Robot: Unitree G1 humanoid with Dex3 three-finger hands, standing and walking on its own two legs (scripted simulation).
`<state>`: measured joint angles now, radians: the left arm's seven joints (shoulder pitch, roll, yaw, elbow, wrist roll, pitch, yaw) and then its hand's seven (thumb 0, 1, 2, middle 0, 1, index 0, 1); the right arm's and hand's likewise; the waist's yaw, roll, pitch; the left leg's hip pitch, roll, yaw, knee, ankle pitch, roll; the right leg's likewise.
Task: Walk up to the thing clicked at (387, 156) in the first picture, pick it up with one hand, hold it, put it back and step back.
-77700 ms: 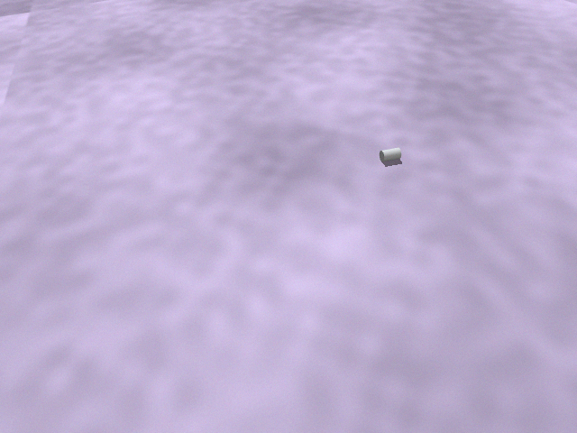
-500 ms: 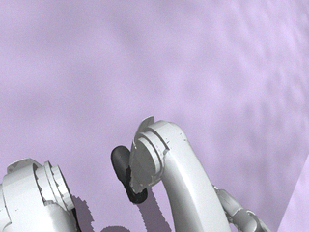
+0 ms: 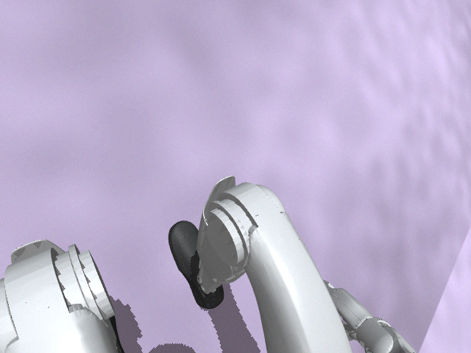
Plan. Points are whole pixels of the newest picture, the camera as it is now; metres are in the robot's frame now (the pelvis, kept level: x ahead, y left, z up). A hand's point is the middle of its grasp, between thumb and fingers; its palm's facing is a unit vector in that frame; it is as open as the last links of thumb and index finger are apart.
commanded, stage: rest palm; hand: left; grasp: from above
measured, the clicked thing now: out of the picture +0.46 +0.47 -0.29
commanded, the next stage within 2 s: approach in 0.76 s
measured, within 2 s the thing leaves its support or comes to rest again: neither
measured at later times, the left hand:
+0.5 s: hand out of the picture +0.45 +0.43 -0.21, palm faces -0.41 -0.17 -0.90, open 14.3 cm
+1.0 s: hand out of the picture +0.45 +0.43 -0.22, palm faces -0.42 -0.18 -0.89, open 14.1 cm
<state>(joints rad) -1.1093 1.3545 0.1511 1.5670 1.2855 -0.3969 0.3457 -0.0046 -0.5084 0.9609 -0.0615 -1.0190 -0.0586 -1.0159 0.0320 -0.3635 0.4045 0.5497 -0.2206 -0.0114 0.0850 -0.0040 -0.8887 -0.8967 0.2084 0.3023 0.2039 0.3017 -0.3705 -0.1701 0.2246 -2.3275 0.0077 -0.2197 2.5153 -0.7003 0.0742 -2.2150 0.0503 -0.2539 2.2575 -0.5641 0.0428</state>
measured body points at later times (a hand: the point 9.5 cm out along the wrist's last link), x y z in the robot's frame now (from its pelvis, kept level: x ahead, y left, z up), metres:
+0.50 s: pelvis +0.00 +0.00 +0.00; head +0.28 +0.15 +0.31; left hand +0.47 +0.44 -0.16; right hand +0.09 -0.26 -0.05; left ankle +0.07 +0.10 -0.28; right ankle +0.14 -0.11 -0.28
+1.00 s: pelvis +0.00 +0.00 +0.00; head +0.28 +0.16 +0.31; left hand +0.47 +0.44 -0.17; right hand +0.09 -0.26 -0.05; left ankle +0.07 +0.10 -0.28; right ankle +0.14 -0.11 -0.28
